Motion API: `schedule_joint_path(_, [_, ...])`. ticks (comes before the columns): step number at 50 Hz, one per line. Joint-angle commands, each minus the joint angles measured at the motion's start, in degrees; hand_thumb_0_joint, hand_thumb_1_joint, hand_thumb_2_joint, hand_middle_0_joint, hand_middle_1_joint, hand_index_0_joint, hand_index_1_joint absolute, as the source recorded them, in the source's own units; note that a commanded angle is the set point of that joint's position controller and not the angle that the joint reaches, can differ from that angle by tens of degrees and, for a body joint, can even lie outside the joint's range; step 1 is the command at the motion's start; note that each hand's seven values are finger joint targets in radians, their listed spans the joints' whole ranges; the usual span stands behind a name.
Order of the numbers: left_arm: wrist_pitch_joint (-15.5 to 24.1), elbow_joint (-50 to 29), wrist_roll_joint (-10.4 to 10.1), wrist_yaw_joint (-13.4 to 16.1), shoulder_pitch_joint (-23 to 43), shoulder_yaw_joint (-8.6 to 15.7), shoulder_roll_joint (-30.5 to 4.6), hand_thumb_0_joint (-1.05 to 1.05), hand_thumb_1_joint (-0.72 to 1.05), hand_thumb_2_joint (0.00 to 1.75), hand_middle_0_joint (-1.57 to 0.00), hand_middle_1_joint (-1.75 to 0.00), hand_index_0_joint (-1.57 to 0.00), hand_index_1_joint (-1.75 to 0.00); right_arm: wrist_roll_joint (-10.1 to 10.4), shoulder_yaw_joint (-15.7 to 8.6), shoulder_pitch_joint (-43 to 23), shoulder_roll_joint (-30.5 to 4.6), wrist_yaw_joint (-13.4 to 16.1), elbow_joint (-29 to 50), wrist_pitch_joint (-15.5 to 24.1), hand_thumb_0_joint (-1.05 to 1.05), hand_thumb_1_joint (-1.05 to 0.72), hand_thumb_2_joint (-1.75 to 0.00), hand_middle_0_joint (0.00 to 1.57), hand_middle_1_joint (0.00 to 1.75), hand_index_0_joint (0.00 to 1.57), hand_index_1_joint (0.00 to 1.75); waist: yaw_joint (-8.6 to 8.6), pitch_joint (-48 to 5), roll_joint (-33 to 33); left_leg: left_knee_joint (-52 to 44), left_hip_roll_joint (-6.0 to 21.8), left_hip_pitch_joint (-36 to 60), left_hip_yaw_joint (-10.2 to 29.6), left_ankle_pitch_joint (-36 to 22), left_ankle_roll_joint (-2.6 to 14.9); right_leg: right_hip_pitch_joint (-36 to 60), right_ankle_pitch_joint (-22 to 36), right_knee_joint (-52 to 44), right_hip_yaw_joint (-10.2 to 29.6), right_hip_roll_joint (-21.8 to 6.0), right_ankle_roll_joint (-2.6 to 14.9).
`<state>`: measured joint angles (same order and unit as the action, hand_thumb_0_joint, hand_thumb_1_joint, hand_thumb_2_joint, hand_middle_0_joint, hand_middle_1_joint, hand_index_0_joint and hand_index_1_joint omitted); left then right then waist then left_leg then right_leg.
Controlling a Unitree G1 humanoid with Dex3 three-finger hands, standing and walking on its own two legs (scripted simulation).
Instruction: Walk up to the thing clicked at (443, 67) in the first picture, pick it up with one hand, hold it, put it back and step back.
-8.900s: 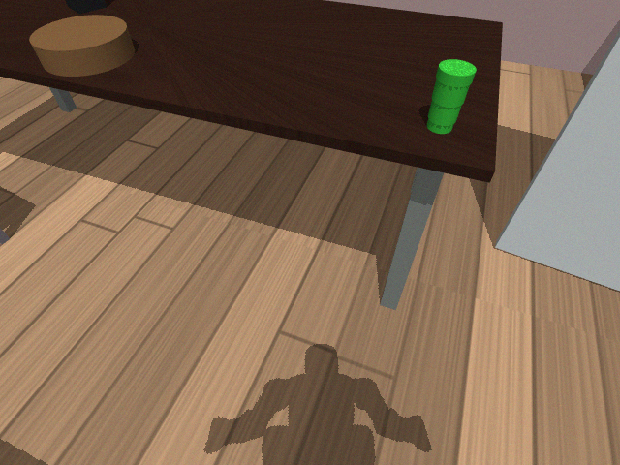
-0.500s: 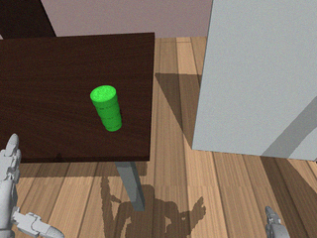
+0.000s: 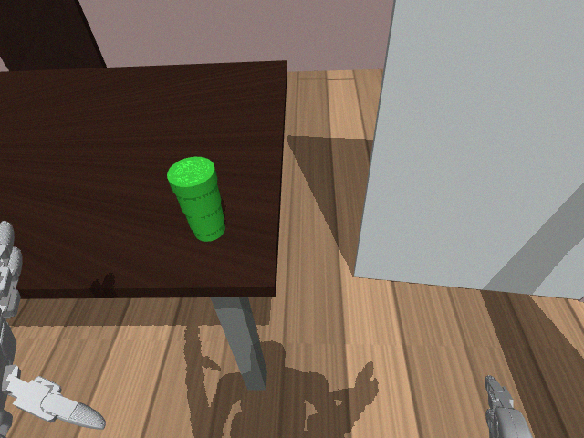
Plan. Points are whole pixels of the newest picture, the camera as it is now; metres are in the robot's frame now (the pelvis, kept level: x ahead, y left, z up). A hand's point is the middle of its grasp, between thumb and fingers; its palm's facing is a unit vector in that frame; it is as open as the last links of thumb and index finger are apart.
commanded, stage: go down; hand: left
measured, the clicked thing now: (201, 202) +0.48 +0.20 +0.04
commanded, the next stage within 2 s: none
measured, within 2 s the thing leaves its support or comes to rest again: neither
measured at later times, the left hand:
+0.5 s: hand (51, 242) +0.31 +0.32 +0.15, palm faces +0.17 -0.98 -0.14, open 17.5 cm
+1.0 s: hand (37, 223) +0.33 +0.34 +0.16, palm faces +0.15 -0.99 +0.01, open 17.6 cm
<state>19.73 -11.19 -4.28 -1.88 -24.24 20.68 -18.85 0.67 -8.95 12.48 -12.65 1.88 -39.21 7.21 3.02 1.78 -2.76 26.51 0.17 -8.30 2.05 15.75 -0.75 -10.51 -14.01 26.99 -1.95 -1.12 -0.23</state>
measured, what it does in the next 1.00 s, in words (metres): stands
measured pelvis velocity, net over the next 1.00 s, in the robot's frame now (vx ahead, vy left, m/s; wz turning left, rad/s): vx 0.01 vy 0.01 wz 0.00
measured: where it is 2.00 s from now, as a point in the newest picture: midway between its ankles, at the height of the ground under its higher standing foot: outside the picture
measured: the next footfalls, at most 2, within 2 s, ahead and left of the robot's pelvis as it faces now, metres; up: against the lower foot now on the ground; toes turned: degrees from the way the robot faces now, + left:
none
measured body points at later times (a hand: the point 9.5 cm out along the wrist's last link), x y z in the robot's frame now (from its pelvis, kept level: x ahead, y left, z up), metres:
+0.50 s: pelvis +0.01 +0.02 +0.00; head +0.01 +0.01 +0.45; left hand +0.29 +0.37 +0.16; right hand +0.16 -0.24 -0.09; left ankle -0.01 +0.13 -0.74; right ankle +0.01 -0.12 -0.74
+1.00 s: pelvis +0.01 +0.01 +0.00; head +0.01 +0.01 +0.45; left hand +0.32 +0.40 +0.16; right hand +0.17 -0.25 -0.08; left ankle -0.01 +0.13 -0.74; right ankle +0.01 -0.12 -0.74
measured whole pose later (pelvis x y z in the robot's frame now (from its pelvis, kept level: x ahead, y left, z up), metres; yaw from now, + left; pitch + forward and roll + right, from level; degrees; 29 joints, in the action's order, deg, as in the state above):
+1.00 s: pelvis +0.01 +0.01 +0.00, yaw +0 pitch +3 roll +0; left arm -2.2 38.5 -16.4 -31.1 20.6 33.1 -35.7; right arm 1.4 -0.5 11.9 -13.9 8.1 -40.7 11.4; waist -0.3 -3.6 -0.9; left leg 27.7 -0.1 -14.3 2.0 16.1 -0.2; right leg -15.8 -13.6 26.8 -1.9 -1.4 -0.7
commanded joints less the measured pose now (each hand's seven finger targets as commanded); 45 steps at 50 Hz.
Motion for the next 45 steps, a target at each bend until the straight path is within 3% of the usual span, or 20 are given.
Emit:
schedule_joint_path(1, [3.10,-9.61,-1.49,-0.31,11.06,9.78,-15.33,0.00,-0.55,0.07,-0.05,-0.05,-0.05,-0.05,0.38,-2.45,-3.24,-7.79,0.41,8.96,1.86,0.00,0.53,-0.05,0.05,0.05,0.05,0.05,-1.28,-6.07,1.40,-2.62,-2.16,-1.96,-3.05,-8.57,1.42,2.07,8.07,-3.94,-0.79,-0.52,-0.39])
schedule_joint_path(3, [2.05,-6.57,-2.52,-1.34,14.56,9.35,-15.02,0.00,-0.56,0.05,-0.05,-0.04,-0.05,-0.05,0.66,-0.65,-5.08,-5.40,0.50,6.68,1.57,0.00,0.53,-0.05,0.05,0.05,0.05,0.05,-1.32,-4.87,0.04,-2.96,-2.27,-2.93,-2.99,-7.42,1.38,0.93,7.03,-3.82,-0.77,-0.60,-0.35])
schedule_joint_path(5, [0.70,-4.23,-4.36,-2.85,19.47,9.98,-15.94,0.00,-0.58,0.07,-0.05,-0.03,-0.04,-0.05,0.84,-2.31,-6.44,-8.55,1.32,8.04,1.92,0.00,0.52,-0.05,0.05,0.05,0.05,0.05,-2.67,-5.04,1.04,-3.16,-1.95,-2.83,-2.59,-5.73,1.40,0.17,5.63,-3.93,-0.88,-0.46,-0.39])
schedule_joint_path(6, [-0.03,-4.41,-5.11,-3.64,22.26,10.41,-17.29,0.00,-0.58,0.07,-0.05,-0.03,-0.04,-0.04,1.15,0.19,-4.60,-5.10,1.30,4.23,1.66,0.00,0.53,-0.05,0.05,0.05,0.05,0.05,-2.11,-4.47,-1.68,-3.44,-2.08,-3.81,-2.44,-4.92,1.42,0.07,5.11,-3.98,-0.94,-0.52,-0.17])
schedule_joint_path(11, [-5.15,4.92,-7.85,-9.62,31.28,10.07,-20.47,0.00,-0.57,0.08,-0.04,-0.03,-0.03,-0.04,1.89,2.17,-8.95,-6.17,2.95,6.94,2.51,0.00,0.53,-0.05,0.05,0.05,0.05,0.05,-3.14,-5.69,-0.04,-4.27,-1.70,-3.76,-1.66,-3.96,1.80,-0.25,4.06,-4.61,-1.33,-0.08,0.12])
schedule_joint_path(13, [-6.82,7.23,-9.07,-12.09,35.59,12.02,-23.92,0.00,-0.58,0.07,-0.04,-0.03,-0.03,-0.04,1.99,0.97,-9.01,-8.44,3.71,6.82,2.90,0.00,0.53,-0.05,0.05,0.05,0.05,0.05,-3.17,-9.15,-0.77,-3.99,-1.65,-2.54,-1.45,-6.56,1.75,0.85,6.29,-4.20,-1.38,0.05,0.35])
schedule_joint_path(14, [-7.74,7.98,-9.85,-13.42,37.99,13.25,-25.45,0.00,-0.55,0.08,-0.03,-0.03,-0.03,-0.04,2.04,2.52,-7.74,-7.48,3.73,7.14,2.98,0.00,0.53,-0.05,0.05,0.05,0.05,0.05,-2.51,-11.33,-1.44,-3.58,-1.48,-2.13,-1.31,-9.17,1.49,2.28,8.41,-3.83,-1.53,0.08,0.43])
schedule_joint_path(16, [-9.80,10.82,-11.13,-15.62,39.26,14.05,-26.09,0.00,-0.53,0.08,-0.03,-0.03,-0.03,-0.04,2.21,1.82,-6.62,-8.59,4.09,7.37,3.22,0.00,0.52,-0.05,0.05,0.05,0.05,0.05,-2.33,-13.44,-2.63,-3.36,-1.11,-1.15,-1.09,-13.27,1.01,2.96,11.36,-2.81,-1.78,0.47,0.92])
schedule_joint_path(18, [-11.39,14.75,-12.65,-17.97,38.91,13.49,-24.12,0.00,-0.52,0.08,-0.03,-0.03,-0.02,-0.04,2.34,4.54,-5.81,-6.17,3.89,6.42,3.53,0.00,0.52,-0.05,0.05,0.05,0.05,0.05,-1.43,-13.43,-2.97,-3.10,-0.73,-1.64,-0.96,-15.84,0.71,3.19,12.94,-2.29,-1.80,0.52,1.12])
schedule_joint_path(19, [-12.11,16.62,-13.19,-18.64,39.76,14.59,-25.34,0.00,-0.53,0.09,-0.03,-0.03,-0.02,-0.04,2.21,3.44,-6.16,-8.26,4.12,8.94,3.86,0.00,0.52,-0.06,0.05,0.05,0.05,0.05,-1.85,-16.50,-1.82,-2.59,-0.63,-0.66,-1.00,-17.90,0.76,4.39,14.89,-2.19,-1.61,0.42,1.05])
schedule_joint_path(22, [-13.33,16.61,-13.10,-20.31,41.91,15.06,-27.05,0.00,-0.52,0.08,-0.03,-0.02,-0.02,-0.03,2.21,3.14,-4.81,-8.96,4.07,10.31,4.10,0.00,0.53,-0.05,0.05,0.05,0.05,0.05,-1.05,-16.52,-3.94,-2.58,-0.49,-0.55,-1.16,-19.99,0.38,3.70,15.47,-1.86,-1.64,0.66,1.48])
schedule_joint_path(24, [-14.24,18.46,-12.68,-20.87,40.02,13.22,-24.04,0.00,-0.48,0.11,-0.02,-0.02,-0.01,-0.03,2.02,4.00,-4.43,-8.55,3.88,10.86,4.28,0.00,0.53,-0.05,0.05,0.05,0.05,0.05,-0.34,-13.83,-1.14,-2.94,0.04,-1.79,-0.82,-19.50,0.06,2.51,13.58,-1.96,-1.79,1.11,1.51])
schedule_joint_path(25, [-13.90,15.39,-12.73,-20.84,41.44,14.52,-25.51,0.00,-0.50,0.10,-0.02,-0.02,-0.01,-0.03,1.95,3.41,-4.02,-8.40,3.71,9.40,4.29,0.00,0.53,-0.05,0.05,0.05,0.05,0.05,0.10,-15.00,-3.83,-2.80,0.10,-1.30,-0.96,-20.74,-0.16,2.73,14.35,-1.52,-1.79,1.05,1.66])
schedule_joint_path(28, [-14.46,16.06,-12.43,-20.49,43.80,16.05,-27.73,0.00,-0.49,0.10,-0.02,-0.01,-0.01,-0.03,1.61,1.74,-2.83,-10.84,3.83,11.77,4.63,0.00,0.53,-0.05,0.05,0.05,0.05,0.05,-0.98,-16.40,-2.83,-2.35,0.50,-0.73,-0.81,-23.36,-0.25,2.91,16.08,-1.25,-1.72,1.30,1.55])
schedule_joint_path(32, [-14.81,16.17,-12.45,-20.88,47.00,13.81,-25.40,0.00,-0.49,0.10,-0.02,-0.01,-0.01,-0.02,1.65,3.17,-4.01,-8.28,3.89,7.74,4.99,0.00,0.53,-0.05,0.05,0.05,0.05,0.05,-0.93,-12.52,-4.63,-2.94,0.47,-1.99,-0.82,-20.15,-0.36,0.20,13.12,-1.49,-1.40,1.30,1.54])
schedule_joint_path(34, [-14.37,14.63,-12.31,-21.26,48.89,16.43,-29.50,0.00,-0.52,0.08,-0.03,-0.01,-0.02,-0.02,1.47,3.72,-3.10,-8.29,4.11,8.70,5.28,0.00,0.53,-0.05,0.05,0.05,0.05,0.05,-1.12,-15.72,-5.92,-2.30,0.38,-0.98,-0.92,-21.38,-0.07,1.80,14.72,-1.42,-1.33,1.10,1.41])
schedule_joint_path(39, [-15.73,21.53,-13.64,-23.81,55.03,16.98,-32.02,0.00,-0.53,0.10,-0.02,-0.02,-0.02,-0.03,1.41,4.21,-3.84,-8.48,5.00,5.60,5.93,0.00,0.54,-0.05,0.05,0.05,0.05,0.05,-2.79,-15.95,-4.87,-1.60,-0.41,-1.11,-1.10,-20.03,0.72,1.04,16.57,-1.60,-0.99,0.58,1.07])
schedule_joint_path(41, [-16.73,25.96,-14.31,-25.35,58.04,17.43,-33.74,0.00,-0.57,0.10,-0.03,-0.03,-0.02,-0.04,1.33,2.79,-4.93,-11.27,5.92,7.26,6.36,0.00,0.53,-0.06,0.05,0.05,0.05,0.05,-3.93,-18.13,-2.93,-1.23,-0.39,-0.13,-0.89,-21.66,1.05,1.55,18.61,-1.68,-0.96,0.51,0.93])
schedule_joint_path(43, [-17.62,30.74,-13.96,-27.08,59.91,15.44,-32.92,0.00,-0.58,0.10,-0.02,-0.03,-0.02,-0.04,1.28,5.09,-4.76,-8.88,6.21,5.76,6.49,0.00,0.54,-0.05,0.05,0.05,0.05,0.05,-4.41,-16.67,-2.21,-1.11,-0.81,-0.36,-1.02,-20.27,1.52,-0.03,18.12,-1.96,-0.85,0.32,0.74])
schedule_joint_path(45, [-18.39,36.28,-13.57,-28.60,60.29,15.67,-34.79,0.00,-0.58,0.10,-0.02,-0.02,-0.02,-0.03,1.11,4.33,-4.32,-10.74,6.88,5.28,6.73,0.00,0.54,-0.05,0.05,0.05,0.05,0.05,-4.44,-15.74,-1.39,-1.80,-0.87,-0.63,-0.71,-17.94,1.52,-1.50,15.73,-2.32,-1.03,0.49,0.82])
